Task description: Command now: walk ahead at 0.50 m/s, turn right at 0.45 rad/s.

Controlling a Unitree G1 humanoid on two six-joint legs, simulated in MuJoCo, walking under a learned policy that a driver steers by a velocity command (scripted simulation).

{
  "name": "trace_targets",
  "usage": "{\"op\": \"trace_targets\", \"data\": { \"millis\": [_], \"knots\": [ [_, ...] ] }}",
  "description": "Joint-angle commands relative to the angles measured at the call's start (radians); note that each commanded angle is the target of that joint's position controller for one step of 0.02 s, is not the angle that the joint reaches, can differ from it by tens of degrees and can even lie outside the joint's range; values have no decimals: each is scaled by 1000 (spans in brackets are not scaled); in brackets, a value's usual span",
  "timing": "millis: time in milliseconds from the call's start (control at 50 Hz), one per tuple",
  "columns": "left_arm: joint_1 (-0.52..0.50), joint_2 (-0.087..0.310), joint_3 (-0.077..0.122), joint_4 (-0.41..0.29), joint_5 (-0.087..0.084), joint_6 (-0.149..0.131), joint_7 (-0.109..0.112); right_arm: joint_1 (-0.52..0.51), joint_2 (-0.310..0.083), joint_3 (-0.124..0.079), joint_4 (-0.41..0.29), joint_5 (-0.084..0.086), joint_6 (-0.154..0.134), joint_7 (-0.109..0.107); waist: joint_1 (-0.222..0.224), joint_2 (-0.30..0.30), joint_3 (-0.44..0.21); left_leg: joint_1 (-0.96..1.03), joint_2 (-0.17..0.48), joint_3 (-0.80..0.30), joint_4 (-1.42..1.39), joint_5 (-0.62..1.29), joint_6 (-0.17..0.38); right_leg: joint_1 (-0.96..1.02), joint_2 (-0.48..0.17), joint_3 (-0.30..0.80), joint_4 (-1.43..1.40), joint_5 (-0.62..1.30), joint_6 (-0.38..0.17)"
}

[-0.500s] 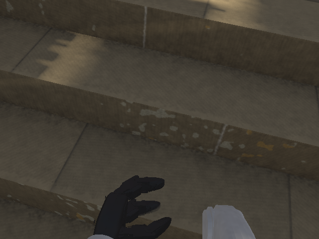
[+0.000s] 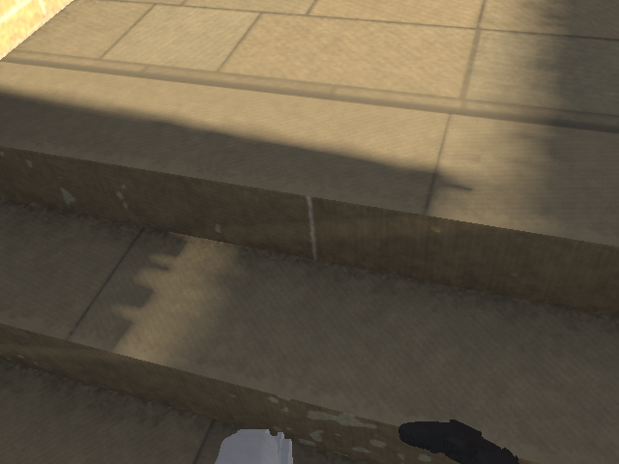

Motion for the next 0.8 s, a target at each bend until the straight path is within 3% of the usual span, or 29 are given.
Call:
{"op": "trace_targets", "data": {
  "millis": [20, 60, 80, 100, 120, 140, 160, 180, 200, 220, 240, 260, 280, 320, 360, 420, 440, 480, 540, 620, 640, 660, 680, 700, 720, 740, 760, 780, 800],
  "knots": [
    [227, 139, 36, 14, -12, 23, 29, -383, 27, 14, -193, 8, -43, 11, 65, -143, 139, -504, 6, 29, 20, -166, -45, 402, -267, 455, -215, 153, -200],
    [201, 108, 35, 2, -20, 45, 49, -448, 42, 26, -257, 11, -47, 25, 41, -153, 171, -375, 26, 9, -123, -148, -49, 283, -275, 414, -286, 214, -183],
    [164, 123, 43, -23, -37, 51, 61, -496, 33, 35, -281, 3, -48, 32, 39, -136, 186, -120, 15, 122, -336, -174, -52, 101, -261, 349, -445, 234, -200],
    [155, 129, 53, -15, -67, 50, 73, -559, 60, 44, -328, -14, -42, 31, 27, -194, 199, 174, 25, 84, -525, -305, -28, -60, -284, 325, -545, 339, -181],
    [73, 156, 51, -42, -52, 28, 64, -431, 4, 6, -318, 2, -48, 23, -85, -280, 90, 548, -70, 182, -674, -338, 10, -107, -213, 200, -495, 820, -153],
    [74, 206, 55, -30, -21, -3, 48, -197, -96, -54, -249, 24, -49, -1, -181, -380, -71, 902, -154, 184, -637, -242, 39, -86, -227, 171, -355, 1459, -139],
    [-26, 326, 83, -45, -21, -15, 39, 39, -221, -114, -197, 31, -37, -22, -332, -443, -193, 999, -138, 38, -781, -347, 84, 93, -212, 129, -117, 1776, -91],
    [-178, 376, 106, -99, -11, -25, 48, 285, -349, -168, -128, 9, -26, -25, -459, -366, -314, 1255, -20, -225, -892, -402, 148, -37, -177, 169, 185, 1679, -64],
    [-165, 225, 86, -165, -30, -50, 33, 413, -440, -198, -51, -41, -15, -30, -382, 184, -488, 1550, 239, -759, -1288, -556, 268, -373, -6, 132, 552, 907, -30],
    [-180, 166, 79, -167, -1, -69, -4, 400, -411, -190, -42, -58, 12, -63, -359, 374, -539, 1510, 354, -1202, -1627, -690, 320, -488, 81, 226, 1007, 282, -17],
    [-269, 140, 83, -230, -14, -70, -37, 305, -312, -170, 8, -18, 37, -78, -283, 270, -316, 1305, 346, -1070, -1655, -753, 241, -605, 26, 201, 1245, 264, -21],
    [-365, 91, 63, -305, -30, -50, -49, 228, -172, -133, 67, -11, 53, -78, -206, 175, -109, 1088, 316, -827, -1582, -753, 208, -699, -11, 104, 1347, 260, -42],
    [-388, 63, 47, -337, -20, -29, -54, 179, -38, -97, 145, -28, 53, -69, -134, 75, 33, 888, 300, -616, -1479, -702, 181, -752, -42, 54, 1442, 266, -80],
    [-330, 58, 39, -348, -44, 1, -51, 163, -16, -96, 233, -52, 51, -57, -41, 40, 108, 790, 268, -343, -1514, -421, 113, -776, -55, 63, 1653, 257, -111],
    [-316, -4, 2, -362, -58, 14, -53, 181, -30, -102, 270, -36, 47, -34, -1, 13, 136, 812, 235, -129, -1550, -260, 55, -895, -76, 86, 1627, 283, -126],
    [-390, 95, 10, -387, -33, 33, -29, 99, -76, -90, 237, -61, 41, -32, 31, -1, 146, 697, 165, 116, -1619, -196, 74, -859, -54, 27, 1460, 452, -48],
    [-387, 102, 14, -369, -27, 45, -8, 133, -109, -88, 244, -67, 34, -33, 11, 3, 142, 736, 190, 100, -1637, -175, 110, -902, -30, -6, 1605, 453, -22],
    [-437, 101, 10, -390, -27, 60, 18, 259, -148, -91, 273, -49, 38, -36, -49, -22, 162, 928, 237, 52, -1637, -185, 120, -1113, -38, 14, 1743, 371, -3],
    [-685, 78, -17, -528, -44, 50, 5, 416, -217, -112, 299, -37, 51, -56, -134, 10, 205, 1234, 271, 65, -1693, -149, 84, -1398, -103, 22, 1719, 198, -3],
    [-820, 84, -45, -613, -59, 33, -30, 518, -214, -118, 295, -16, 66, -99, -180, 19, 193, 1232, 241, 83, -1838, -254, 100, -1267, -214, -68, 1354, 258, 26],
    [-877, 43, -79, -640, -66, 25, -56, 520, -288, -142, 300, 15, 74, -110, -179, 72, 189, 1154, 272, 104, -2022, -171, 141, -1059, -257, -150, 1102, 114, 6],
    [-953, 62, -78, -655, -60, 18, -65, 552, -279, -147, 315, 31, 81, -110, -207, 41, 189, 1149, 254, 134, -2055, -70, 151, -886, -244, -210, 926, 66, -5],
    [-920, 86, -55, -632, -49, 1, -77, 543, -277, -140, 332, 37, 70, -93, -160, 64, 144, 1115, 223, 177, -1984, 382, 162, -597, -162, -338, 808, -12, -41],
    [-786, 107, -29, -590, -31, -8, -65, 590, -312, -141, 356, 31, 60, -77, -111, 144, 16, 1186, 229, 192, -1803, 1056, 177, -376, -56, -393, 842, -73, -72],
    [-592, 186, 14, -545, -44, -16, -56, 583, -344, -139, 356, 20, 49, -63, -2, 233, -101, 1301, 215, 159, -1620, 1431, 160, -221, 12, -350, 679, -62, -113],
    [-413, 282, 55, -500, -36, -14, -43, 505, -399, -152, 333, 11, 34, -55, 102, 337, -201, 1275, 187, 96, -1419, 1518, 131, -40, -17, -165, 565, 29, -139],
    [-262, 372, 91, -440, -8, 4, -29, 558, -301, -141, 303, 12, 9, -35, 89, 31, -363, 894, 87, 44, -1063, 1225, 64, 316, -259, 330, 365, -33, -257],
    [-139, 481, 130, -369, 8, 34, 0, 478, -235, -139, 330, 21, -19, -14, 108, -208, -486, 755, -115, -74, -593, 73, 9, 396, -440, 835, -189, -189, -304],
    [-165, 438, 116, -326, 24, 23, -8, 421, -195, -170, 307, 61, -24, 7, 51, -139, -450, 680, -131, -271, -202, -69, 5, 282, -496, 840, -248, -247, -224]
  ]
}}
